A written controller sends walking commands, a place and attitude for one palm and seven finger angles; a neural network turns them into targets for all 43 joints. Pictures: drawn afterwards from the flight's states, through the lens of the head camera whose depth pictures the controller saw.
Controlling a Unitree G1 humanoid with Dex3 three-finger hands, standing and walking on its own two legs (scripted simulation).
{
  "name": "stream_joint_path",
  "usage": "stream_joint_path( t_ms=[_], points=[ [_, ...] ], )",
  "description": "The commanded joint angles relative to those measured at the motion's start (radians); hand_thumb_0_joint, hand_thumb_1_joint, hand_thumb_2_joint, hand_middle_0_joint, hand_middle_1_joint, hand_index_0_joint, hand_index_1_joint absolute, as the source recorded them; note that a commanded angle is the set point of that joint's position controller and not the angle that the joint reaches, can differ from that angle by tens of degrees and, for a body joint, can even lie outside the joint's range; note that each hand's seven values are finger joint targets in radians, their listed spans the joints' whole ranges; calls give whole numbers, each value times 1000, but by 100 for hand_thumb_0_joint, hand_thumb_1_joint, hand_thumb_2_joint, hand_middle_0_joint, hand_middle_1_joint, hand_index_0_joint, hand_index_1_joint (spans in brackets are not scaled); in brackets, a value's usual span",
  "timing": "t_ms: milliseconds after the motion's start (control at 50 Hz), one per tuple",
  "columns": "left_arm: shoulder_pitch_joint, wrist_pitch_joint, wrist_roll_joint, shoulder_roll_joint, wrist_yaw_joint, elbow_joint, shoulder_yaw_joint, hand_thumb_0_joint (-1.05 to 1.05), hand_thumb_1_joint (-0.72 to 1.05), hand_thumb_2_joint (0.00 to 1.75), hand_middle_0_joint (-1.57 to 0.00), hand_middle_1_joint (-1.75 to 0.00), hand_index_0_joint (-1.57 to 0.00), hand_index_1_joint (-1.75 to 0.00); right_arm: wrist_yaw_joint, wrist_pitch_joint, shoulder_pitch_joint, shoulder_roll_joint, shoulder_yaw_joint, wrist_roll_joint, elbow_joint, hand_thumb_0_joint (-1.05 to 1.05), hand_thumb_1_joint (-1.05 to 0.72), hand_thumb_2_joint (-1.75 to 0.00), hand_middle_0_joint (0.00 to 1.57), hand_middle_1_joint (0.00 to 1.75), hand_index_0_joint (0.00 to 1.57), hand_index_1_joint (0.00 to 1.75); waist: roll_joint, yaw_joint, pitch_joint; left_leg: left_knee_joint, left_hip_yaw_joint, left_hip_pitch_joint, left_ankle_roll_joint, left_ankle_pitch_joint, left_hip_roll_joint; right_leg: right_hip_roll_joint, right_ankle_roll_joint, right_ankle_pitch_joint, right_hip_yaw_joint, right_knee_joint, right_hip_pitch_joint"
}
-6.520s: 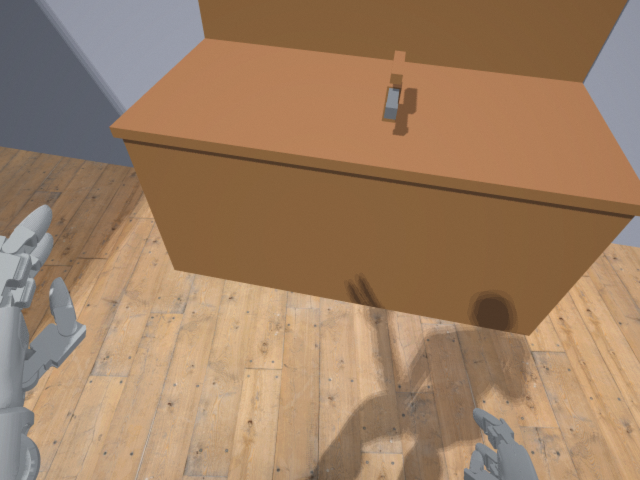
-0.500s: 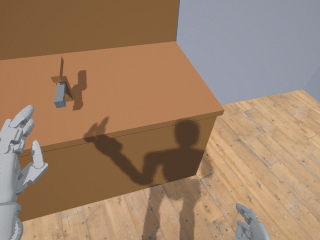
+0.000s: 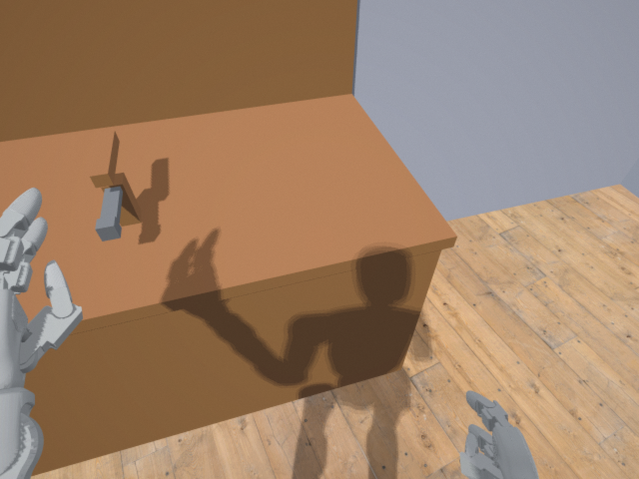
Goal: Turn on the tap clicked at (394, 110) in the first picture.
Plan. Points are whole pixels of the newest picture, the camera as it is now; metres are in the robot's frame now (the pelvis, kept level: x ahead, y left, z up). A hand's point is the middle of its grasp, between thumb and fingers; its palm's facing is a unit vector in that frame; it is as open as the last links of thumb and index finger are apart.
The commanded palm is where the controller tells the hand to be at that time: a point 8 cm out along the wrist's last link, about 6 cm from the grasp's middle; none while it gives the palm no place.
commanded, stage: shuffle to correct the standing spot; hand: left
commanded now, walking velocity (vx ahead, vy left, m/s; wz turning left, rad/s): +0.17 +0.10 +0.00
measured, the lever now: (108, 228) +0.47 +0.37 +0.04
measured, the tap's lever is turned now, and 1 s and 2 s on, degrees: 0 0 0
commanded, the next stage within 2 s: come to a stop and stand still in 0.76 s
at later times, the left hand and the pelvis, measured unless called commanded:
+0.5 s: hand (96, 260) +0.27 +0.23 +0.20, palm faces +0.34 -0.84 -0.41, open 7.4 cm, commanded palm +0.22 +0.28 +0.19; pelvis +0.04 +0.02 +0.01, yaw -4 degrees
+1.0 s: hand (52, 208) +0.35 +0.32 +0.19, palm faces +0.37 -0.85 -0.38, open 7.4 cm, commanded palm +0.31 +0.36 +0.19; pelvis +0.12 +0.09 +0.00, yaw -6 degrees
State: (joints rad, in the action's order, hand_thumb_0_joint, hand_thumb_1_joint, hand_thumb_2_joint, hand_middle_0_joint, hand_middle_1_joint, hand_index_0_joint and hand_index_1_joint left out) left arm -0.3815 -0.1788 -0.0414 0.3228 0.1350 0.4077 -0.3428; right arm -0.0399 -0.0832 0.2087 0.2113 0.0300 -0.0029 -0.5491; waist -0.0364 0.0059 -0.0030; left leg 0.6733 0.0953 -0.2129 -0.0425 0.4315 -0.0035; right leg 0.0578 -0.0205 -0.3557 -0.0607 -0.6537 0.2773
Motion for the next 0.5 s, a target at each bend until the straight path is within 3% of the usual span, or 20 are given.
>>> stream_joint_path(
  t_ms=[0, 40, 60, 80, 100, 120, 140, 180, 200, 220, 240, 260, 280, 300, 320, 340, 360, 420, 480],
  points=[
    [31, -84, -9, 232, 32, 267, -164, 0, 90, 90, -20, -30, -20, -30, -4, -33, -118, 109, -57, -5, 151, 0, -90, -90, 20, 30, 20, 30, 88, -7, -118, 43, -32, -103, 18, -179, -4, -257, -155, 516, -322, 150, -168],
    [11, -92, -17, 232, 33, 276, -181, 0, 90, 90, -20, -30, -20, -30, -4, -23, -112, 113, -58, -6, 143, 0, -90, -90, 20, 30, 20, 30, 67, 6, -120, -79, -61, 19, 7, -250, -28, -199, -115, 465, -225, 91, -87],
    [4, -88, -22, 230, 28, 268, -186, 0, 90, 90, -20, -30, -20, -30, -10, -21, -117, 120, -60, -7, 147, 0, -90, -90, 20, 30, 20, 30, -2, 15, -112, -127, -83, 141, -3, -391, -64, -138, -77, 468, -145, 11, 14],
    [-8, -83, -27, 214, 24, 258, -173, 0, 90, 90, -20, -30, -20, -30, -13, -18, -106, 124, -59, -10, 152, 0, -90, -90, 20, 30, 20, 30, -54, 22, -114, -155, -155, 235, -19, -575, -124, -70, -36, 425, -43, -102, 114],
    [-8, -77, -26, 202, 20, 243, -155, 0, 90, 90, -20, -30, -20, -30, -13, -17, -83, 123, -63, -12, 154, 0, -90, -90, 20, 30, 20, 30, -89, 35, -110, -190, -221, 340, -34, -762, -184, -35, -3, 193, 41, -207, 252],
    [8, -75, -25, 198, 15, 246, -137, 0, 90, 90, -20, -30, -20, -30, -10, -20, -73, 116, -68, -3, 152, 0, -90, -90, 20, 30, 20, 30, -169, 40, -85, -217, -263, 420, -53, -820, -231, -25, 13, -65, 99, -255, 390],
    [49, -70, -19, 196, 13, 258, -127, 0, 90, 90, -20, -30, -20, -30, -7, -26, -67, 117, -68, 6, 152, 0, -90, -90, 20, 30, 20, 30, -169, 41, -54, -242, -271, 372, -78, -773, -251, -43, 8, -119, 113, -269, 395],
    [78, -61, -6, 200, 14, 254, -116, 0, 90, 90, -20, -30, -20, -30, -6, -42, -72, 119, -63, 3, 153, 0, -90, -90, 20, 30, 20, 30, -113, 28, -23, -232, -208, 283, -85, -702, -242, -70, -1, -75, 146, -161, 318],
    [64, -49, 0, 183, 16, 232, -104, 0, 90, 90, -20, -30, -20, -30, -5, -44, -85, 122, -59, 0, 157, 0, -90, -90, 20, 30, 20, 30, -86, 12, -22, -206, -129, 176, -64, -663, -210, -62, -8, -5, 181, -53, 170],
    [69, -46, 3, 195, 21, 231, -114, 0, 90, 90, -20, -30, -20, -30, -6, -42, -103, 124, -56, 0, 161, 0, -90, -90, 20, 30, 20, 30, -45, -9, -46, -103, -63, 28, -42, -634, -171, -44, -22, 82, 204, 92, -52],
    [56, -45, 5, 217, 26, 213, -136, 0, 90, 90, -20, -30, -20, -30, -8, -40, -122, 132, -58, -1, 161, 0, -90, -90, 20, 30, 20, 30, 37, -37, -96, 124, -18, -190, -30, -532, -123, -80, -67, 238, 103, 160, -327],
    [39, -46, 6, 245, 28, 220, -147, 0, 90, 90, -20, -30, -20, -30, -7, -37, -127, 119, -65, -9, 161, 0, -90, -90, 20, 30, 20, 30, 215, -35, -167, 474, 51, -365, 1, -316, -6, -297, -179, 336, -268, 210, -454],
    [52, -66, -9, 239, 21, 257, -157, 0, 90, 90, -20, -30, -20, -30, 2, -44, -115, 156, -88, -4, 165, 0, -90, -90, 20, 30, 20, 30, 168, -22, -148, 641, -79, -445, 21, 26, 25, -419, -236, 314, -517, 319, -355],
    [11, -77, -13, 255, 21, 278, -174, 0, 90, 90, -20, -30, -20, -30, 12, -34, -90, 144, -86, 0, 147, 0, -90, -90, 20, 30, 20, 30, 87, -28, -82, 688, -162, -461, 30, 48, -25, -440, -236, 160, -516, 354, -236],
    [-4, -88, -12, 247, 15, 310, -167, 0, 90, 90, -20, -30, -20, -30, 22, -23, -97, 140, -80, -3, 135, 0, -90, -90, 20, 30, 20, 30, 41, -21, -18, 676, -191, -487, 34, 19, -61, -439, -232, 115, -460, 362, -152],
    [-18, -101, -5, 249, 14, 313, -176, 0, 90, 90, -20, -30, -20, -30, 29, -14, -98, 132, -75, -3, 119, 0, -90, -90, 20, 30, 20, 30, 24, -11, -6, 636, -192, -475, 40, -12, -88, -417, -217, 164, -356, 361, -107],
    [-5, -109, 0, 272, 17, 333, -195, 0, 90, 90, -20, -30, -20, -30, 26, -3, -106, 128, -75, -2, 109, 0, -90, -90, 20, 30, 20, 30, 1, -8, -38, 567, -194, -421, 40, -19, -103, -397, -202, 225, -289, 349, -84],
    [19, -107, -4, 237, 22, 294, -171, 0, 90, 90, -20, -30, -20, -30, 11, -11, -93, 96, -64, -5, 98, 0, -90, -90, 20, 30, 20, 30, 95, 7, -49, 323, -107, -237, 33, -128, -89, -335, -151, 201, -111, 383, 46],
    [0, -83, -9, 212, 23, 231, -147, 0, 90, 90, -20, -30, -20, -30, -8, -37, -99, 79, -63, -5, 93, 0, -90, -90, 20, 30, 20, 30, 157, -14, -36, 80, 4, -33, 23, -166, -38, -297, -108, 76, -46, 366, 85]
  ],
)
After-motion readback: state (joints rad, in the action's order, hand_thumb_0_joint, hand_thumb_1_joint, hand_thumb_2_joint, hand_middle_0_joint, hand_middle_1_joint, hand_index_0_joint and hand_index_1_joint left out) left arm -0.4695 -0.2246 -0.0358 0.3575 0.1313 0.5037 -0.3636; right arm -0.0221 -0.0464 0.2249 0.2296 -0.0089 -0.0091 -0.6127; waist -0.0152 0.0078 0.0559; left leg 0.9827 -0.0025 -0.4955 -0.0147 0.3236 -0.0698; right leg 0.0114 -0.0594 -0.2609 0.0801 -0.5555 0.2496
